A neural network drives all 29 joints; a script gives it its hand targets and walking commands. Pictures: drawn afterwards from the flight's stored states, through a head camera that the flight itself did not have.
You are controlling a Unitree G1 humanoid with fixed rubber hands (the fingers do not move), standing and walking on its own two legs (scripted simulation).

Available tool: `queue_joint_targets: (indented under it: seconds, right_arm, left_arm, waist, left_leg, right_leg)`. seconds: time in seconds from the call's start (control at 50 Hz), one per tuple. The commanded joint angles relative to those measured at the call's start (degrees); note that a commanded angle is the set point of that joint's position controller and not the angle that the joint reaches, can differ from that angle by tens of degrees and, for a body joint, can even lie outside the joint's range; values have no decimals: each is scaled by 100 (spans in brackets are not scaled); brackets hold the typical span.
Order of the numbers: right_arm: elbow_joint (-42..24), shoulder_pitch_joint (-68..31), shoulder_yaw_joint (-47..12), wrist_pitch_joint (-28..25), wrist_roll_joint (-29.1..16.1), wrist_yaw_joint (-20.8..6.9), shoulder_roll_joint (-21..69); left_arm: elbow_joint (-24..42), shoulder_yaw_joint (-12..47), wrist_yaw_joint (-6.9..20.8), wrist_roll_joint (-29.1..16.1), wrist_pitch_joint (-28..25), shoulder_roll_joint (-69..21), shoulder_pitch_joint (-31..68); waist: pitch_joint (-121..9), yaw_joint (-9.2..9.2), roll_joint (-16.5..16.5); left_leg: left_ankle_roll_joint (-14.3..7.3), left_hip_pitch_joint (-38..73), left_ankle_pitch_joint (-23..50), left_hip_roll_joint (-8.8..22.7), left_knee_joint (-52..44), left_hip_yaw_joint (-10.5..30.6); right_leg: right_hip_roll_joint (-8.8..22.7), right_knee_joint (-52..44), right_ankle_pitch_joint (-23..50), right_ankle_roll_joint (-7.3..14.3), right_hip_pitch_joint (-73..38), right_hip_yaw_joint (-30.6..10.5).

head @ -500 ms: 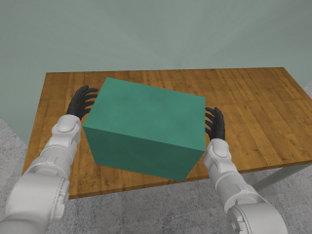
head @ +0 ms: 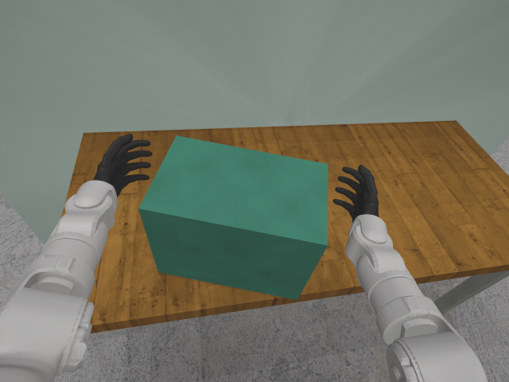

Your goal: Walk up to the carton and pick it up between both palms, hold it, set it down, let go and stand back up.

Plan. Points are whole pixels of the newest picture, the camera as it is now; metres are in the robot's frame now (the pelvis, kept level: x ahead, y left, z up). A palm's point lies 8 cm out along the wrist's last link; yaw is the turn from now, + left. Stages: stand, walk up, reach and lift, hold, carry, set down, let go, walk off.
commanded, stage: set down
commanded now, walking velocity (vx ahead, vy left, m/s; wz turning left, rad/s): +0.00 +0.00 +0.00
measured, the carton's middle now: (238, 220) +0.41 -0.01 -0.01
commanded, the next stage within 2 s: none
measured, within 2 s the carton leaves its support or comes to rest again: neither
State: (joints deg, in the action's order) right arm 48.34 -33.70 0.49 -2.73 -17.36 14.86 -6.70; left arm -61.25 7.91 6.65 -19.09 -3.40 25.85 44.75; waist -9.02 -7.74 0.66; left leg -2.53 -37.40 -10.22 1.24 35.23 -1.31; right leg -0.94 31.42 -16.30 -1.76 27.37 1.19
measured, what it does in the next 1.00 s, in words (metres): stands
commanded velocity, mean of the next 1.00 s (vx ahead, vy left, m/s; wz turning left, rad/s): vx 0.00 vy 0.00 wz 0.00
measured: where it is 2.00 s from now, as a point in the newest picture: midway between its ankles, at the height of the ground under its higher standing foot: outside the picture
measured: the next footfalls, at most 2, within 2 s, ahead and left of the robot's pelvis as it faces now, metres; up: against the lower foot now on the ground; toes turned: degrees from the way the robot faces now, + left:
none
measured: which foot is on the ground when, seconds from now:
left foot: down 0.00-1.00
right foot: down 0.00-1.00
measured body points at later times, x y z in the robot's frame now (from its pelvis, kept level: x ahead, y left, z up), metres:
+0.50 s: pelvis -0.01 +0.00 +0.00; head +0.03 +0.04 +0.45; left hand +0.43 +0.23 +0.07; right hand +0.35 -0.22 +0.06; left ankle +0.07 +0.08 -0.72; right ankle -0.02 -0.14 -0.72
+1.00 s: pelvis +0.00 +0.00 +0.01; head +0.02 +0.04 +0.46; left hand +0.43 +0.23 +0.09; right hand +0.33 -0.22 +0.08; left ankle +0.07 +0.08 -0.72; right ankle -0.02 -0.14 -0.72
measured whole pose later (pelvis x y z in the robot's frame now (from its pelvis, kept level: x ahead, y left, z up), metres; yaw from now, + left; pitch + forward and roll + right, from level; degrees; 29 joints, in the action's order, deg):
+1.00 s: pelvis +0.00 +0.00 +0.01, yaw -1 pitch +4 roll -2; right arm 31.2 -21.8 -0.3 5.2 -18.3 15.5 -8.0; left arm -49.7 5.1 8.7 -21.3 5.6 30.5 36.8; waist -2.8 -6.1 2.4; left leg -2.8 -24.4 -8.3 0.8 28.3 -3.3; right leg -0.3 25.3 -14.0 -1.8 15.5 -0.7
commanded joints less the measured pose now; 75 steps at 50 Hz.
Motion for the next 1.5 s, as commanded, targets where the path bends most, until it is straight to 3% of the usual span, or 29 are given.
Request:
queue_joint_targets:
  seconds: [0.0, 0.16, 0.48, 0.52, 0.54, 0.56, 0.72, 0.74, 0.76, 0.78, 0.84, 0.88, 0.9, 0.92, 0.94, 0.96, 0.98, 1.0, 1.02, 1.08, 1.12, 1.14, 1.16, 1.18, 1.2, 1.22, 1.26, 1.36, 1.48]
  right_arm:
    - [-1547, -2575, 160, -177, -43, -16, -1106]
    - [-823, -2583, 47, 61, -78, -85, -953]
    - [-2359, -1845, 274, -74, -21, -38, -1220]
    - [-2291, -1339, 210, -64, -31, -59, -1115]
    - [-2126, -2574, 406, 124, 90, -37, -1260]
    - [-2169, -1144, 169, 67, -20, -54, -998]
    - [-2847, -1178, 293, 176, -3, 13, -1127]
    - [-2545, -2077, 504, 330, 42, 29, -1169]
    - [-2499, -99, -49, 232, -99, -2, -739]
    - [-2856, -2063, 431, 307, 20, 70, -1295]
    - [-2780, -407, 99, 305, -47, 55, -919]
    - [-2927, -1936, 271, 456, 24, 71, -1044]
    - [-2775, -575, 28, 435, -37, 40, -803]
    - [-3213, -1804, 367, 474, 11, 71, -1241]
    - [-2705, 86, -20, 439, -123, 44, -794]
    - [-3359, -1996, 429, 493, 7, 101, -1210]
    - [-2815, -430, -18, 517, -102, 62, -809]
    - [-3353, 631, -178, 263, -122, 90, -717]
    - [-3571, -1590, 418, 352, 42, 144, -1359]
    - [-3589, 711, 1, 393, -78, 81, -764]
    - [-3556, -15, 95, 422, -63, 100, -905]
    - [-3735, 1521, -232, 292, -74, 93, -672]
    - [-4312, -574, 262, 350, 70, 144, -1097]
    - [-3822, 1936, -239, 277, -50, 93, -521]
    - [-4613, 1337, -71, 109, 53, 142, -786]
    - [-4429, 164, 229, 249, 127, 141, -895]
    - [-4334, 1448, 179, 350, 162, 88, -670]
    - [-5202, 1336, 116, 287, 276, 128, -621]
    - [-4868, 2433, -147, 243, 208, 180, -347]
  left_arm:
    - [1357, -310, 15, -75, -182, 1361, 3014]
    - [145, 125, 96, -393, -274, 1321, 3004]
    - [2017, -349, 29, -380, -116, 1824, 2434]
    - [2133, -453, 36, -269, -12, 1695, 1980]
    - [1597, -242, 58, -494, 32, 1884, 3208]
    - [1966, -360, 55, -298, 67, 1600, 1887]
    - [2527, -606, 43, -273, 343, 1715, 1982]
    - [1885, -448, 58, -401, 350, 1914, 2849]
    - [2210, -648, 130, -149, 385, 1470, 832]
    - [2145, -604, 180, -338, 457, 1996, 2819]
    - [2144, -662, 198, -144, 462, 1551, 1202]
    - [2081, -683, 151, -335, 511, 2003, 2838]
    - [1992, -673, 185, -199, 551, 1643, 1331]
    - [2394, -683, 191, -374, 571, 2046, 2754]
    - [2203, -745, 218, -93, 600, 1454, 804]
    - [2496, -746, 229, -346, 587, 2085, 2942]
    - [2012, -766, 232, -185, 605, 1609, 1267]
    - [2789, -954, 339, 31, 606, 1426, 297]
    - [2634, -927, 300, -174, 634, 2085, 2449]
    - [2824, -1119, 301, 34, 725, 1542, 194]
    - [2826, -1037, 326, 2, 737, 1679, 993]
    - [3286, -1182, 387, 236, 760, 1356, -504]
    - [3493, -1177, 336, -87, 686, 2070, 1589]
    - [3414, -1227, 357, 246, 676, 1374, -842]
    - [4146, -1386, 393, 200, 624, 1679, -301]
    - [3632, -1265, 353, -26, 608, 1869, 868]
    - [3474, -1147, 322, -63, 550, 1569, -378]
    - [4231, -1444, 357, -210, 311, 1971, -106]
    - [4079, -1281, 440, -238, 90, 1824, -1183]
  waist:
    - [-3606, 26, -956]
    - [-2476, -132, -872]
    - [-3381, 45, -1071]
    - [-3185, 90, -1153]
    - [-2956, -88, -1104]
    - [-2774, 129, -1027]
    - [-2840, 148, -868]
    - [-2478, -23, -932]
    - [-2196, 215, -689]
    - [-2539, 30, -851]
    - [-2098, 143, -770]
    - [-2263, 180, -885]
    - [-1859, 213, -597]
    - [-2398, 51, -866]
    - [-1788, 152, -694]
    - [-2471, 95, -952]
    - [-1819, 204, -719]
    - [-2018, 276, -591]
    - [-2393, 146, -892]
    - [-1767, 320, -694]
    - [-1746, 297, -858]
    - [-1521, 419, -736]
    - [-2014, 334, -893]
    - [-1409, 466, -729]
    - [-1721, 499, -778]
    - [-1635, 408, -913]
    - [-1301, 362, -700]
    - [-1494, 519, -746]
    - [-886, 563, -765]
  left_leg:
    - [473, 4441, 1705, 72, -54, 330]
    - [309, 4131, 734, 125, -115, 476]
    - [347, 4610, 1352, 52, -276, 367]
    - [413, 4807, 1355, 79, -316, 371]
    - [382, 4391, 637, 75, -416, 367]
    - [338, 4735, 921, 81, -411, 383]
    - [325, 4723, 947, 46, -630, 360]
    - [323, 4341, 609, 36, -690, 263]
    - [242, 4789, 1052, 46, -668, 364]
    - [312, 4476, 754, 44, -758, 256]
    - [202, 4646, 688, 52, -786, 322]
    - [248, 4214, 319, 56, -870, 248]
    - [166, 4407, 661, 60, -842, 273]
    - [220, 4400, 591, 62, -874, 279]
    - [236, 4677, 872, 78, -898, 311]
    - [283, 4455, 641, 61, -894, 209]
    - [210, 4483, 690, 51, -856, 250]
    - [236, 4863, 1471, 68, -848, 248]
    - [341, 4504, 1166, 51, -920, 161]
    - [278, 4782, 1282, 65, -948, 208]
    - [386, 4741, 1436, 99, -989, 163]
    - [360, 5125, 1832, 114, -989, 222]
    - [401, 4707, 1461, 73, -989, 137]
    - [363, 5001, 1703, 107, -993, 209]
    - [398, 5092, 2018, 98, -987, 188]
    - [427, 4633, 1346, 111, -1025, 136]
    - [353, 4756, 1037, 112, -1051, 184]
    - [337, 4546, 1176, 108, -1012, 175]
    - [360, 4633, 1016, 147, -1048, 235]
  right_leg:
    - [-95, -595, 1663, 121, 588, 399]
    - [-11, -614, 662, 259, 1273, 408]
    - [-124, -671, 1449, 173, 630, 379]
    - [-155, -739, 1457, 194, 599, 365]
    - [-82, -781, 761, 224, 877, 325]
    - [-129, -815, 1163, 214, 666, 334]
    - [-147, -947, 1298, 201, 130, 239]
    - [-98, -983, 909, 197, 397, 201]
    - [-107, -1017, 1463, 216, -68, 180]
    - [-69, -1079, 1075, 213, 88, 147]
    - [-53, -1092, 1220, 258, -186, 119]
    - [-31, -1063, 777, 233, 60, 83]
    - [-70, -1065, 1209, 221, -236, 92]
    - [-29, -1118, 1059, 256, -117, 94]
    - [-98, -1158, 1407, 243, -391, 97]
    - [-44, -1158, 1019, 247, -163, 95]
    - [-54, -1136, 1230, 244, -344, 64]
    - [-96, -1162, 2023, 190, -825, 57]
    - [-64, -1181, 1577, 180, -497, 36]
    - [-106, -1262, 1757, 195, -899, 79]
    - [-114, -1229, 1731, 186, -775, 35]
    - [-126, -1264, 2216, 200, -1147, 64]
    - [-80, -1259, 1646, 167, -844, 38]
    - [-140, -1245, 2060, 188, -1190, 62]
    - [-101, -1277, 2251, 195, -1264, 17]
    - [-62, -1273, 1553, 220, -879, 7]
    - [-85, -1312, 1373, 246, -882, 87]
    - [13, -1232, 1630, 252, -1023, -64]
    - [64, -1279, 1416, 274, -893, -118]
